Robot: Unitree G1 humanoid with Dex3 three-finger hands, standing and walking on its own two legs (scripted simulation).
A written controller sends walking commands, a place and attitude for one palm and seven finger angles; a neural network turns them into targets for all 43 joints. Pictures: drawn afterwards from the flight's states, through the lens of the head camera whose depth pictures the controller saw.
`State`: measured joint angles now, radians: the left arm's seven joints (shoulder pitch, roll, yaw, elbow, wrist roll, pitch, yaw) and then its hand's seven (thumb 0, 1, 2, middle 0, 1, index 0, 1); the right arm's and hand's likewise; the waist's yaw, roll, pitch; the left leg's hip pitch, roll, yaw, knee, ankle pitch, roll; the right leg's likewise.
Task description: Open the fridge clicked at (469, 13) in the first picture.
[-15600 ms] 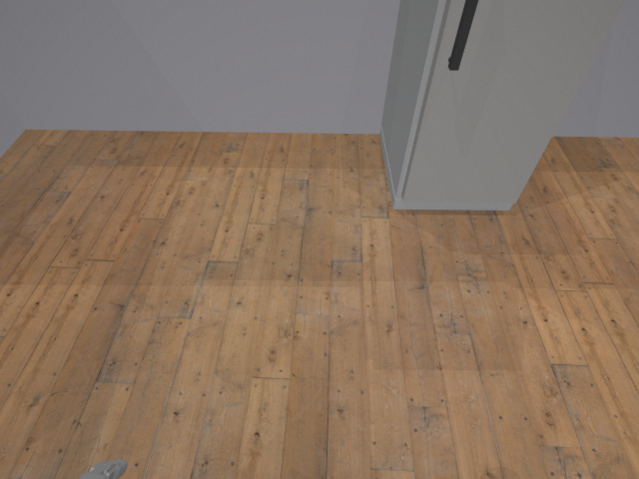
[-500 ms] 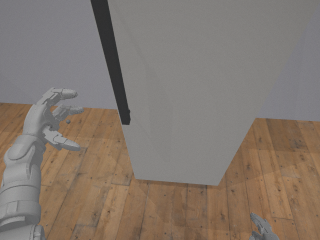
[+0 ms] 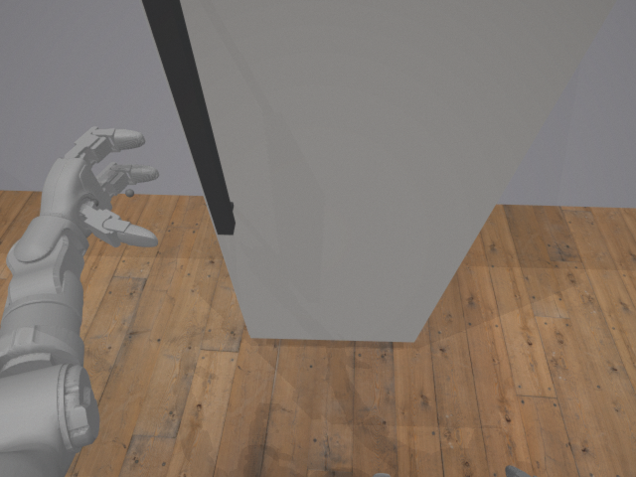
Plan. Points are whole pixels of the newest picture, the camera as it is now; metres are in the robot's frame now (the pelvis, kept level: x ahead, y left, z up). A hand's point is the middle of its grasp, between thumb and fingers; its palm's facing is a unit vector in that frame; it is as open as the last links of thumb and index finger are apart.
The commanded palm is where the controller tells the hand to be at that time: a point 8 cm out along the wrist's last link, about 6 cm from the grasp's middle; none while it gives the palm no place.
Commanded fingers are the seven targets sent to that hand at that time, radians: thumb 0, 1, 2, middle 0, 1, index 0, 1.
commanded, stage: move the hooked fingers beside the handle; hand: left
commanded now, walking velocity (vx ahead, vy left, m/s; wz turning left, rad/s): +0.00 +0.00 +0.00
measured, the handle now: (201, 118) +0.52 +0.15 +0.16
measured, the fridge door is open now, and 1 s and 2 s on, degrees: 0 0 0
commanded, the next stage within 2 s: feel for the door with the fingertips in 1.12 s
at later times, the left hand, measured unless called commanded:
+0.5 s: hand (150, 170) +0.47 +0.22 +0.12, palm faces -0.05 -1.00 +0.00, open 14.0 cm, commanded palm +0.44 +0.27 +0.12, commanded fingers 0.00 -0.50 0.30 -0.30 -1.20 -0.30 -1.20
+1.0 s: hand (154, 175) +0.46 +0.21 +0.11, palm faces -0.03 -1.00 +0.00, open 14.0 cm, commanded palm +0.44 +0.27 +0.12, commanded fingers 0.00 -0.50 0.30 -0.30 -1.20 -0.30 -1.20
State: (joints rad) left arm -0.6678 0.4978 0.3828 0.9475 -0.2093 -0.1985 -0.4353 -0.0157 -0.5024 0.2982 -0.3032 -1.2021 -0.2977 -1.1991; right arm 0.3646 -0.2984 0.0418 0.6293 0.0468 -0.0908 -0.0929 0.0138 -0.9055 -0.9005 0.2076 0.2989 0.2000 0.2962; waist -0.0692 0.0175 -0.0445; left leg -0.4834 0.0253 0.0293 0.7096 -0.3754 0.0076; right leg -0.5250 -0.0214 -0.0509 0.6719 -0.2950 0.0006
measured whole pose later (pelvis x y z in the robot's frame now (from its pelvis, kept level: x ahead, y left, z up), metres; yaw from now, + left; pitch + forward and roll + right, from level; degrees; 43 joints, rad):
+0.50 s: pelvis +0.00 +0.01 -0.01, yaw -1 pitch +12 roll -1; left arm -0.80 0.51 0.38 1.07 -0.17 -0.25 -0.39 -0.02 -0.50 0.30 -0.30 -1.20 -0.30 -1.20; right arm 0.39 -0.29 0.04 0.62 0.03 -0.02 -0.06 0.01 -0.91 -0.90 0.21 0.30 0.20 0.30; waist -0.10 0.02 -0.07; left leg -0.57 0.03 0.04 0.76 -0.40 0.02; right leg -0.60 -0.02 -0.04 0.70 -0.30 0.01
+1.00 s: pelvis +0.01 +0.00 -0.01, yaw -1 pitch +12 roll -1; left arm -0.76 0.49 0.38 1.03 -0.17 -0.24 -0.37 -0.02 -0.50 0.30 -0.30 -1.20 -0.30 -1.20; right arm 0.38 -0.29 0.04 0.61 0.04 0.00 -0.06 0.01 -0.91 -0.90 0.21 0.30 0.20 0.30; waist -0.10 0.02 -0.07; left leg -0.55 0.04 0.03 0.75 -0.40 0.01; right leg -0.59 -0.01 -0.04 0.70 -0.31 0.00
